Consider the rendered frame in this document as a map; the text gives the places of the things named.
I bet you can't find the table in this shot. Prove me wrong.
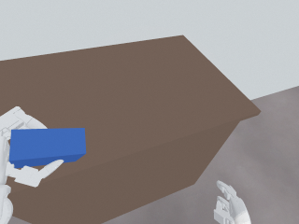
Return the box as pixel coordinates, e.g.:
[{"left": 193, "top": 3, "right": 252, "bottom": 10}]
[{"left": 0, "top": 35, "right": 262, "bottom": 224}]

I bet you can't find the robot left hand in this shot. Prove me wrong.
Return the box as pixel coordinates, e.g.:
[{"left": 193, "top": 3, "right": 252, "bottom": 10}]
[{"left": 0, "top": 106, "right": 64, "bottom": 187}]

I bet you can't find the sponge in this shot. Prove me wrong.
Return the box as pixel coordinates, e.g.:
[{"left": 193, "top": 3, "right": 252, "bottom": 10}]
[{"left": 8, "top": 128, "right": 86, "bottom": 169}]

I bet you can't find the robot left forearm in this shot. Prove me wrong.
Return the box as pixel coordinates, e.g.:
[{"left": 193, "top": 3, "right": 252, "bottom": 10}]
[{"left": 0, "top": 185, "right": 13, "bottom": 224}]

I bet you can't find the robot right hand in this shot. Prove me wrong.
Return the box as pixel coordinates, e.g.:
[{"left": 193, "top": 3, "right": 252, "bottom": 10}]
[{"left": 213, "top": 180, "right": 251, "bottom": 224}]

